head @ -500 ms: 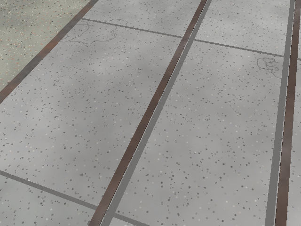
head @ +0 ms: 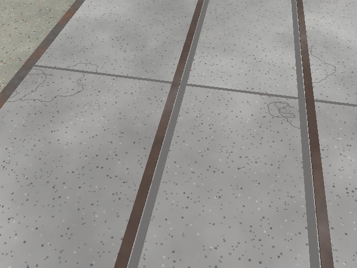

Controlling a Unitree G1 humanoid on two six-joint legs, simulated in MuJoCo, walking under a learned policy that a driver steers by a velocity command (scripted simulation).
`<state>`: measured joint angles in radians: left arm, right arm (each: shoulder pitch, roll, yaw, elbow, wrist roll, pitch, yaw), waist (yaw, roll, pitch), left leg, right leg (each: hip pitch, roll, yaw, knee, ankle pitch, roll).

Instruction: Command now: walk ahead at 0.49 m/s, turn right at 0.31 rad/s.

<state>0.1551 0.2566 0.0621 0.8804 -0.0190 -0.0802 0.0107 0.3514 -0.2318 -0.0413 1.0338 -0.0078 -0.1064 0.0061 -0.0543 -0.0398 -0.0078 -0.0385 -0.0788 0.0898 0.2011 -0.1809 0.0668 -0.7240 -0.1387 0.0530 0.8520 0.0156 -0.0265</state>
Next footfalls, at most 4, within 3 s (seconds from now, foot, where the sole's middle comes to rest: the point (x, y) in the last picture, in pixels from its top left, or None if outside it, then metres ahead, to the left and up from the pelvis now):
0.22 right None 0.31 -0.16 -0.78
0.72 left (187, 239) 0.63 -0.04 -0.78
1.20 right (267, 209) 0.75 -0.38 -0.78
1.62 left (210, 200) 0.80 -0.15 -0.78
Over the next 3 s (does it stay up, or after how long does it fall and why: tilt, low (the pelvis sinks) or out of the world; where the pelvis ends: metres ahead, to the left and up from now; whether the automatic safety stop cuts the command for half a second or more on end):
stays up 0.85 -0.29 0.00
